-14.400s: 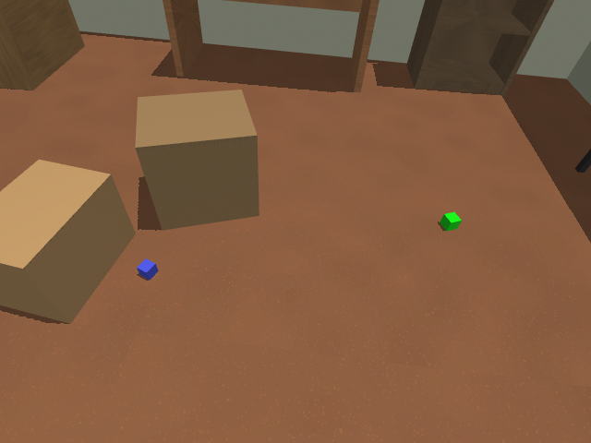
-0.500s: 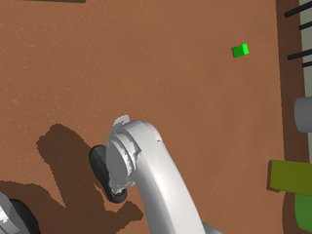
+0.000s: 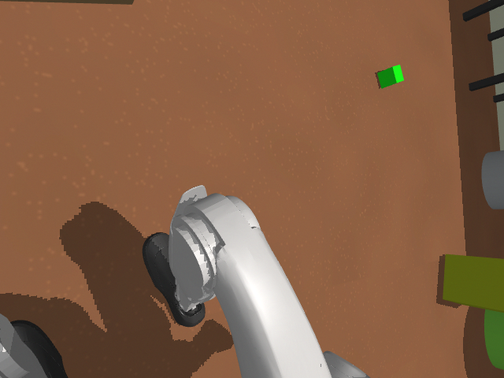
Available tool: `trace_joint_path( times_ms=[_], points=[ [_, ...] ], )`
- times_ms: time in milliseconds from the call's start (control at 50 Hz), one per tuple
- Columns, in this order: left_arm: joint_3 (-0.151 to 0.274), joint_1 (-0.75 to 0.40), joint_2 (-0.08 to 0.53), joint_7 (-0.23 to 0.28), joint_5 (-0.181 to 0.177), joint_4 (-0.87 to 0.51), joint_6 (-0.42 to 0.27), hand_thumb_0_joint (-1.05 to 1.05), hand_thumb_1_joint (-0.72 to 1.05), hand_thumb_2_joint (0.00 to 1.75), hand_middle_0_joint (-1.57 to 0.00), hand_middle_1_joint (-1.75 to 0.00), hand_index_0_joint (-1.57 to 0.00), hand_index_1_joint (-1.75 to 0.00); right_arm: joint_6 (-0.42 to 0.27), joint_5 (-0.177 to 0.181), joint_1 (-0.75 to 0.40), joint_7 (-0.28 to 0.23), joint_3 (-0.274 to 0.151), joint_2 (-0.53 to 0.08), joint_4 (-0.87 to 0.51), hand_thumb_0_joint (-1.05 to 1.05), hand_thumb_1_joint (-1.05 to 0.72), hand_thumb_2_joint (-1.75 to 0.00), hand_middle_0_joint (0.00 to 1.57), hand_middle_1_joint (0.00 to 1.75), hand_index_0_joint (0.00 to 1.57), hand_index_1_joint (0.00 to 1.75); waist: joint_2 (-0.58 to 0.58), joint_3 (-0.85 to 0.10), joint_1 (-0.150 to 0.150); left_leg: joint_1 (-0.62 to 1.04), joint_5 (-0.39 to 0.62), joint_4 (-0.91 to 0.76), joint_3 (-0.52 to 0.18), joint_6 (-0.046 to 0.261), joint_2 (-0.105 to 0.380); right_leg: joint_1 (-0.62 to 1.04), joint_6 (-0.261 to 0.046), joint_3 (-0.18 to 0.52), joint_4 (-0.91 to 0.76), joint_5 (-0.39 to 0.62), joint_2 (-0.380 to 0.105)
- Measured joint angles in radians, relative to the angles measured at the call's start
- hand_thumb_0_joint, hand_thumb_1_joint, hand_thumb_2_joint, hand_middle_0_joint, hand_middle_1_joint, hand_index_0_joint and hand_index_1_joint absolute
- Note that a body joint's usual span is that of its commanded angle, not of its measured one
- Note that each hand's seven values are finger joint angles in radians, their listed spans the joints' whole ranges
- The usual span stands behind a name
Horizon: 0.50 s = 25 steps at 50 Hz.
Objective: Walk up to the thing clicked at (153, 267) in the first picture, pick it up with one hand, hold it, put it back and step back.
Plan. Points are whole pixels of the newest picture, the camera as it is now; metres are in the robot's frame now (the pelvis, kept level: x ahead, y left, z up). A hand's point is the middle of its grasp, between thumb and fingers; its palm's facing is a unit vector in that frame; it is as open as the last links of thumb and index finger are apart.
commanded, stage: close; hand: left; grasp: from above
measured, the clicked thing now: out of the picture +0.45 +0.32 -0.30
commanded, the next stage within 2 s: settle in 0.38 s
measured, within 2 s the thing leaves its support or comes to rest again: leaves its support in 0.74 s
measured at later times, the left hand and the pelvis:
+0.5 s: hand out of the picture +0.45 +0.33 -0.27, palm faces -0.27 -0.36 -0.89, open 8.1 cm; pelvis +0.00 +0.00 +0.00, yaw +0 degrees
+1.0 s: hand out of the picture +0.45 +0.36 -0.21, palm faces -0.23 -0.35 -0.91, open 8.1 cm; pelvis +0.01 +0.00 +0.02, yaw +2 degrees
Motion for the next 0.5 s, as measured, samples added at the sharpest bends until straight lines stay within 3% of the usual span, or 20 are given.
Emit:
trace_joint_path(
  times_ms=[160,500],
  points=[
    [0.009,0.002,0.01,0.002,0.011,0.006,-0.01,0.01,0.21,0.36,-0.86,-0.44,-0.86,-0.42,-0.002,-0.003,-0.005,-0.008,0.002,-0.005,-0.003,0.0,-0.89,-0.9,0.19,0.3,0.19,0.3,-0.002,0.002,-0.006,0.002,0.004,-0.004,0.002,0.002,0.002,0.002,0.001,0.001,-0.005,0.005,0.002],
    [-0.028,-0.01,0.002,-0.003,0.017,-0.019,-0.005,0.0,0.25,0.24,-0.96,-0.26,-0.93,-0.28,-0.003,0.003,0.007,-0.006,-0.007,0.002,-0.004,0.0,-0.89,-0.9,0.19,0.3,0.19,0.3,0.0,-0.012,0.003,-0.004,-0.003,-0.005,0.008,0.009,0.001,0.0,0.006,0.005,-0.007,-0.005,0.0]
  ],
)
